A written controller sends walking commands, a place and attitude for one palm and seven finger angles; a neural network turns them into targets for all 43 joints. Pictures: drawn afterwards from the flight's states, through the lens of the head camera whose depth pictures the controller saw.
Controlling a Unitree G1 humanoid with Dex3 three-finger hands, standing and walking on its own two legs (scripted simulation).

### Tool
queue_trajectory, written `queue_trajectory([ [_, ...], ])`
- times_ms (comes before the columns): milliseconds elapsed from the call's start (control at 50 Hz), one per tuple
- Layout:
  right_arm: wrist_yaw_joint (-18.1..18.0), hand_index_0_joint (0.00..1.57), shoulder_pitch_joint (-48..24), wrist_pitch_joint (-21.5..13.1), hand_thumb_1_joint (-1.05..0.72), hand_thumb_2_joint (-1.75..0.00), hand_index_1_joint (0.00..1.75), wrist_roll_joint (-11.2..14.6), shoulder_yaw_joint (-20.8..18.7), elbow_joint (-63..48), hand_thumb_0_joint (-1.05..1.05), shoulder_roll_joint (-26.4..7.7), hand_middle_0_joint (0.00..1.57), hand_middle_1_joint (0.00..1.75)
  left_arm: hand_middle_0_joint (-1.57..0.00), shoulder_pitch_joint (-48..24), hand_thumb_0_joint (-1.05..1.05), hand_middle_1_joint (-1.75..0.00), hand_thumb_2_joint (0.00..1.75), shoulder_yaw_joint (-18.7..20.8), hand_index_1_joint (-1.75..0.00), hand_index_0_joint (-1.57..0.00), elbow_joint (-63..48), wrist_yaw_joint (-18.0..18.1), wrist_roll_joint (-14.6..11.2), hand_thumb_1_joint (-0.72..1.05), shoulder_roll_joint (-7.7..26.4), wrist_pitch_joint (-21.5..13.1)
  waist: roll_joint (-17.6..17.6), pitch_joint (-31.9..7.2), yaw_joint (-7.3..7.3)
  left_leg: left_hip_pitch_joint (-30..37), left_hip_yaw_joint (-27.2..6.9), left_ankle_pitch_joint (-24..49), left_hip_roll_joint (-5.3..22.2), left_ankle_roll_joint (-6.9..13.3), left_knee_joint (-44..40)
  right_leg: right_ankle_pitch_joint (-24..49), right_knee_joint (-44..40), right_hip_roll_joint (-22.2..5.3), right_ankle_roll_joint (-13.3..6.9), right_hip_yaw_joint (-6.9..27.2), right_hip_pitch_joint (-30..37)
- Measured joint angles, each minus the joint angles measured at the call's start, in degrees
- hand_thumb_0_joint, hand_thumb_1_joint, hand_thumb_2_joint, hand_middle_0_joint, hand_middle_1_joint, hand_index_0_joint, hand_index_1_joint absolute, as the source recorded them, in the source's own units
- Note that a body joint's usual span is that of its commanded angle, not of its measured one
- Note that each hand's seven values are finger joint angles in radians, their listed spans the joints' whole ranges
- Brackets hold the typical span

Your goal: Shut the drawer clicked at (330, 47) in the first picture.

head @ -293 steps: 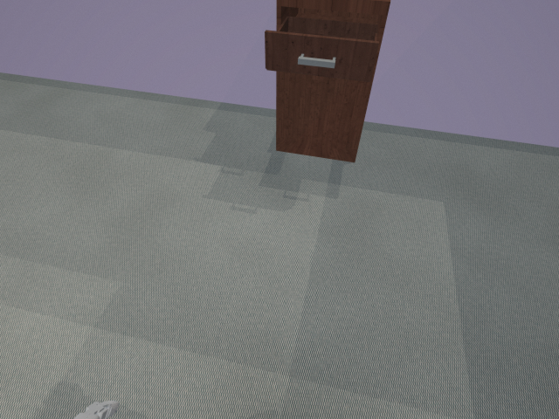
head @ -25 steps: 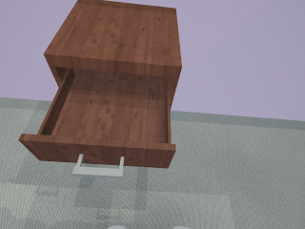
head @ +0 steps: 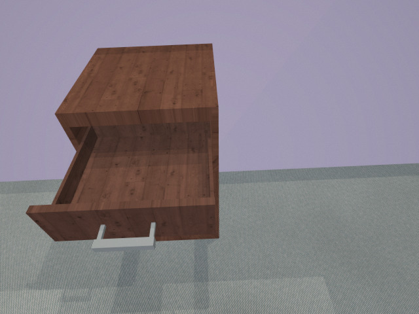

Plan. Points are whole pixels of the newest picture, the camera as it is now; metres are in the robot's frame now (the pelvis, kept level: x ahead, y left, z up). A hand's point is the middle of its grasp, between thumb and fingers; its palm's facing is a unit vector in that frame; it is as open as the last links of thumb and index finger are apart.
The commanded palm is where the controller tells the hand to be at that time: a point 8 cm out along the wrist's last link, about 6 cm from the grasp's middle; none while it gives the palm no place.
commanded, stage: come to a stop and stand still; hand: left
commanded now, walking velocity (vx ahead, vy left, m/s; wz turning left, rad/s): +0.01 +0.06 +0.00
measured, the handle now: (126, 236) +0.31 +0.22 -0.07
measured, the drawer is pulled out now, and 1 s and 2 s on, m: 0.29 0.29 0.29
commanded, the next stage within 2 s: look again from close up in 0.10 s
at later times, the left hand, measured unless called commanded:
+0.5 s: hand out of the picture +0.02 +0.22 -0.19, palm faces +0.03 -0.98 -0.20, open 7.4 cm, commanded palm none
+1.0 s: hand (101, 286) +0.18 +0.21 -0.01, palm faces +0.23 -0.96 -0.12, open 7.0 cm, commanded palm +0.08 +0.27 -0.06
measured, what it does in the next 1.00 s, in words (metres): steps on the spot: left foot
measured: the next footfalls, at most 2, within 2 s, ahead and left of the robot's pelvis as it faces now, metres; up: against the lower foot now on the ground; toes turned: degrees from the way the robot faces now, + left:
left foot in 0.10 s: +0.03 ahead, +0.14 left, +0.00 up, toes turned +1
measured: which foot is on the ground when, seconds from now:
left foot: up 0.00-0.08, down 0.10-1.00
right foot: down 0.00-1.00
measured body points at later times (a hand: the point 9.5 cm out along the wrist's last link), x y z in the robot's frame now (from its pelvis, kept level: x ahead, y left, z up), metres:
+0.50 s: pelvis +0.01 +0.05 -0.02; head +0.02 +0.06 +0.43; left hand +0.02 +0.28 -0.18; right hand +0.05 -0.18 -0.17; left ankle -0.01 +0.13 -0.74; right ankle -0.07 -0.10 -0.74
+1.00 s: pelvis -0.03 +0.02 -0.03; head -0.03 +0.00 +0.42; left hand +0.16 +0.26 +0.00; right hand +0.10 -0.22 -0.14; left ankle -0.01 +0.13 -0.74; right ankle -0.03 -0.07 -0.75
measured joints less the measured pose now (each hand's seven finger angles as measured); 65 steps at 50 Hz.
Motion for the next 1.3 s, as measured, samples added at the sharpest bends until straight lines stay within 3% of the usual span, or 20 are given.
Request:
queue_trajectory([
  [60,-0.6,0.19,0.5,-0.7,-0.91,-0.90,0.30,0.2,0.5,0.4,0.00,0.2,0.20,0.30,-0.20,-0.3,0.01,-0.30,0.89,0.0,-0.30,-0.20,0.5,0.1,0.0,0.90,-1.0,-0.8,0.3,1.6,-0.07,1.9,-0.1,-0.3,0.6,-0.2,-2.1,-1.0,1.4,0.3,0.1,-0.8,-0.7],
  [100,-1.0,0.19,0.3,-1.2,-0.91,-0.90,0.30,0.4,1.0,0.6,0.00,0.5,0.20,0.30,-0.20,-0.8,0.01,-0.30,0.89,0.0,-0.30,-0.20,0.7,0.2,-0.1,0.90,-1.5,-1.1,0.5,2.8,0.15,4.4,0.0,3.7,0.9,-0.1,-7.0,-2.2,3.3,0.5,0.4,-1.4,-1.5],
  [200,-2.0,0.19,-2.3,-2.9,-0.91,-0.90,0.30,0.6,1.9,1.3,0.00,2.6,0.20,0.30,-0.20,-2.7,0.01,-0.30,0.89,0.3,-0.30,-0.20,1.4,0.9,-0.6,0.90,-0.9,-0.6,-2.5,4.4,1.21,6.4,0.8,1.6,-0.4,0.4,-9.4,-3.8,5.8,-0.9,1.3,-0.9,-2.2],
  [300,-1.3,0.20,-5.1,-2.3,-0.94,-0.90,0.30,0.0,1.8,-3.2,0.02,1.2,0.20,0.30,-0.20,-1.9,0.01,-0.30,0.89,-0.7,-0.30,-0.20,-0.6,1.2,0.1,0.90,-1.1,-2.9,-0.7,3.9,0.35,1.6,0.1,-1.1,1.0,1.7,-2.9,-3.2,5.7,0.8,1.9,-1.2,-3.5],
  [360,-1.1,0.20,-5.6,-3.5,-0.94,-0.90,0.30,0.2,1.6,-4.9,0.02,0.5,0.20,0.30,-0.20,-2.4,0.01,-0.30,0.89,-0.8,-0.30,-0.20,-1.4,1.1,0.1,0.90,0.0,-2.4,-1.9,3.5,-0.07,1.3,0.9,-2.3,-0.4,2.5,-1.5,-5.1,9.0,-0.7,2.6,-0.6,-4.7],
  [440,-1.4,0.20,-5.7,-3.8,-0.93,-0.90,0.30,0.3,2.0,-6.3,0.01,0.1,0.20,0.30,-0.20,-3.5,0.01,-0.30,0.89,-0.7,-0.30,-0.20,-2.7,1.4,-0.1,0.91,1.6,-1.3,-1.8,2.4,0.39,1.9,1.6,-3.1,-1.4,3.8,-0.6,-6.4,10.7,-1.8,2.0,-0.1,-4.5],
  [480,-1.7,0.20,-6.1,-3.4,-0.94,-0.90,0.30,0.3,2.0,-6.6,0.01,0.1,0.20,0.30,-0.20,-4.1,0.01,-0.30,0.89,-0.5,-0.30,-0.20,-3.5,1.4,-0.1,0.91,2.4,-1.1,-1.5,2.2,0.71,2.2,1.8,-3.0,-1.7,4.1,-0.7,-6.4,10.4,-2.2,2.7,0.1,-4.2],
  [640,-1.0,0.20,-7.0,-3.4,-0.94,-0.90,0.30,0.3,2.3,-7.6,0.00,-0.4,0.20,0.30,-0.20,-5.1,0.01,-0.30,0.90,-0.1,-0.30,-0.19,-6.0,1.1,-0.1,0.91,4.8,-0.3,-1.5,2.3,0.85,3.5,2.7,-0.5,-3.2,4.6,-4.5,-5.1,9.5,-3.7,3.4,0.8,-4.4],
  [800,-0.4,0.20,-6.7,-2.9,-0.93,-0.90,0.30,0.6,2.7,-7.2,0.00,-0.9,0.20,0.30,-0.20,-4.0,0.01,-0.30,0.90,-0.6,-0.30,-0.19,-6.3,1.0,0.1,0.91,4.8,-0.4,-1.2,2.8,0.70,4.0,2.7,1.5,-3.1,4.0,-7.1,-3.7,7.9,-3.6,4.3,0.9,-4.4],
  [820,-0.4,0.20,-5.7,-3.6,-0.93,-0.90,0.30,1.2,2.5,-9.2,0.00,-0.8,0.20,0.30,-0.20,-1.4,0.01,-0.30,0.90,1.1,-0.30,-0.20,-14.9,0.8,-1.6,0.91,4.5,3.1,-1.4,2.9,0.40,3.0,2.4,1.6,-3.0,3.8,-6.6,-3.6,8.5,-3.4,4.0,0.5,-5.3],
  [840,-1.1,0.20,-4.4,-6.2,-0.92,-0.90,0.30,1.6,2.6,-11.3,0.00,-0.5,0.20,0.30,-0.20,1.8,0.01,-0.31,0.89,2.4,-0.30,-0.20,-25.7,1.2,-2.6,0.91,4.5,3.8,-2.2,3.2,0.83,2.9,2.5,2.0,-3.1,3.5,-7.1,-3.5,10.7,-3.6,3.0,0.4,-6.8],
  [860,-1.9,0.20,-3.5,-9.4,-0.92,-0.90,0.30,1.8,2.7,-12.5,0.00,-0.3,0.20,0.30,-0.21,4.3,0.02,-0.31,0.89,2.7,-0.31,-0.20,-35.0,2.4,-3.6,0.91,4.8,2.2,-2.9,3.0,1.22,3.0,2.7,2.7,-3.3,3.2,-8.0,-3.3,13.7,-3.6,2.1,0.6,-8.7],
  [900,-2.4,0.20,-2.5,-13.8,-0.92,-0.90,0.30,2.4,2.2,-14.8,0.00,-0.1,0.20,0.30,-0.22,6.4,0.02,-0.32,0.89,2.7,-0.32,-0.21,-48.4,4.6,-5.5,0.91,5.1,-0.2,-3.8,1.8,0.60,2.6,2.2,3.9,-4.0,2.7,-9.0,-3.4,17.5,-3.3,1.4,0.2,-11.9],
  [960,-2.2,0.20,-3.3,-16.5,-0.91,-0.90,0.30,2.1,1.3,-19.4,0.00,-1.3,0.20,0.30,-0.25,2.9,0.02,-0.36,0.89,4.1,-0.35,-0.24,-57.7,3.1,-7.5,0.91,4.2,-6.2,-2.9,-0.1,-1.04,-2.1,0.9,2.9,-4.4,2.4,-3.9,-4.8,17.7,-2.4,-0.2,-1.6,-15.5],
  [1020,-1.7,0.20,-6.4,-16.3,-0.91,-0.90,0.30,1.5,0.8,-22.8,0.01,-2.9,0.20,0.30,-0.29,0.0,0.01,-0.40,0.89,7.0,-0.40,-0.28,-57.3,-2.3,-10.3,0.91,2.7,-16.2,-0.6,-3.8,-1.96,-9.8,0.4,0.1,-2.4,1.6,3.7,-5.7,23.3,-0.7,-1.1,-2.2,-22.5],
  [1100,-0.9,0.20,-10.0,-16.4,-0.91,-0.90,0.30,2.1,-0.4,-27.5,0.01,-2.8,0.20,0.30,-0.35,1.0,0.01,-0.47,0.89,9.7,-0.47,-0.35,-54.1,-13.3,-14.3,0.91,3.5,-29.4,-2.5,-6.5,-1.32,-19.8,0.3,-3.2,-0.5,0.0,13.5,-8.8,33.1,0.9,-2.3,-2.1,-32.8],
  [1140,-0.9,0.20,-10.8,-16.3,-0.91,-0.90,0.30,2.7,-0.8,-30.4,0.01,-3.3,0.20,0.30,-0.39,2.8,0.01,-0.51,0.89,10.6,-0.51,-0.39,-52.4,-17.1,-15.2,0.90,4.0,-30.9,-3.4,-6.5,-0.74,-23.4,-0.6,-4.5,-0.2,-0.4,17.6,-10.4,37.0,1.3,-2.9,-2.7,-36.2],
  [1180,-1.4,0.20,-11.1,-16.2,-0.91,-0.90,0.30,3.0,-1.3,-32.8,0.01,-4.1,0.20,0.30,-0.43,5.3,0.01,-0.56,0.89,11.3,-0.55,-0.43,-52.3,-18.6,-15.8,0.90,4.7,-29.8,-3.9,-6.2,-0.01,-26.5,-1.7,-5.9,0.0,-0.5,21.1,-11.7,40.1,1.6,-3.4,-3.7,-38.8],
  [1240,-2.7,0.20,-11.1,-16.7,-0.91,-0.90,0.30,3.1,-1.9,-34.6,0.01,-4.8,0.20,0.30,-0.49,8.9,0.02,-0.62,0.89,13.0,-0.62,-0.49,-55.1,-17.7,-16.6,0.90,5.6,-29.0,-3.6,-6.0,1.19,-29.8,-3.7,-7.7,0.2,-0.4,25.4,-13.4,43.2,1.9,-4.1,-5.6,-40.9],
  [1300,-3.6,0.20,-10.9,-18.0,-0.91,-0.90,0.30,2.9,-1.6,-33.7,0.01,-4.7,0.20,0.30,-0.55,10.4,0.02,-0.68,0.90,14.6,-0.68,-0.55,-60.5,-16.3,-18.1,0.90,6.4,-31.8,-2.5,-6.4,2.22,-32.0,-5.7,-9.0,0.5,-0.3,28.3,-14.5,44.5,2.3,-4.7,-7.6,-41.8],
])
